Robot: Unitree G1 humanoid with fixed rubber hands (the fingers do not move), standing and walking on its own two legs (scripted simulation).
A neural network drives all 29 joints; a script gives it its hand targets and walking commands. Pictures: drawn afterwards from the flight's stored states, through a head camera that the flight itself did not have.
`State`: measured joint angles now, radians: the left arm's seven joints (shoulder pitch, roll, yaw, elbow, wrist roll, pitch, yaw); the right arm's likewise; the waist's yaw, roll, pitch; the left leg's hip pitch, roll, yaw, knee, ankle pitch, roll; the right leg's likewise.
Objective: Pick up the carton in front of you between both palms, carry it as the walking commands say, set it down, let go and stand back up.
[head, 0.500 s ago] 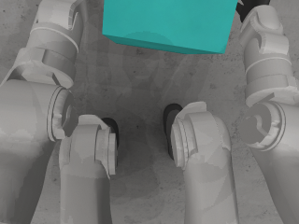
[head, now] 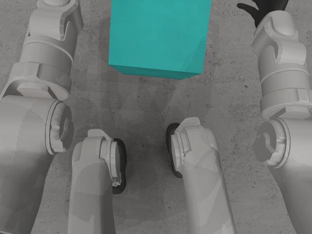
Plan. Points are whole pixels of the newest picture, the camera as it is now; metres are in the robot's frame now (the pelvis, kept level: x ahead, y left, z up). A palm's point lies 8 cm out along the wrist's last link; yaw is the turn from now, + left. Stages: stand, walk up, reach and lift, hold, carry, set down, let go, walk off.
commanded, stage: set down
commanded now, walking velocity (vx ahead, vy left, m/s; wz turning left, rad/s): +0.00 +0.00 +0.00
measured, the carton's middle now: (156, 37) +0.54 -0.08 -0.30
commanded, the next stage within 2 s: let go in 0.70 s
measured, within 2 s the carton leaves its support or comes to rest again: neither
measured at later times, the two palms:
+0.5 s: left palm out of the picture +0.60 +0.10 +0.03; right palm out of the picture +0.52 -0.29 +0.03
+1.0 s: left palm out of the picture +0.51 +0.13 +0.14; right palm out of the picture +0.46 -0.28 +0.15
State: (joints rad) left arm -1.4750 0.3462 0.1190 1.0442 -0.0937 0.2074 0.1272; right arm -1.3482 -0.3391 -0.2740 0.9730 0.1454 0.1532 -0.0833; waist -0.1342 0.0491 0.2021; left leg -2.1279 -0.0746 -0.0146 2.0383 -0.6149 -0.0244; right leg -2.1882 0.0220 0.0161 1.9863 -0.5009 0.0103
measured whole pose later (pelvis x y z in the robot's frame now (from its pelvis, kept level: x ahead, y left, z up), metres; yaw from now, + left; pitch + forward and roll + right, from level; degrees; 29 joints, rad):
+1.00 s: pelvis +0.06 -0.01 +0.26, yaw +0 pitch +40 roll +2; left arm -0.81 0.13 0.24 0.67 0.12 0.19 0.11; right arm -0.75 -0.25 -0.31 0.69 -0.09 0.15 0.11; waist -0.08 0.03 -0.04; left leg -1.33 -0.06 -0.07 0.97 -0.34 -0.03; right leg -1.38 0.02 0.03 0.96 -0.27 -0.01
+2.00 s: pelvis +0.13 +0.01 +0.35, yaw -2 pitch -4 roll -1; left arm 0.22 0.21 0.03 0.43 0.00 0.12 -0.06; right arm 0.21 -0.21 -0.04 0.42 -0.02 0.15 0.07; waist 0.00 0.02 0.10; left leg -0.06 -0.03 -0.05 0.45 -0.31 0.02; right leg -0.11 0.02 0.05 0.44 -0.25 0.01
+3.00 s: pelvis +0.17 -0.02 +0.33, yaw -10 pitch +3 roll +1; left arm 0.32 0.25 -0.01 0.77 0.02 -0.01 0.03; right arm 0.38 -0.28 0.00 0.73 -0.02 0.02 -0.06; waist -0.02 0.01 -0.07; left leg -0.20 0.04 0.10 0.61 -0.47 -0.02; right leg -0.35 0.10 0.15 0.70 -0.40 -0.03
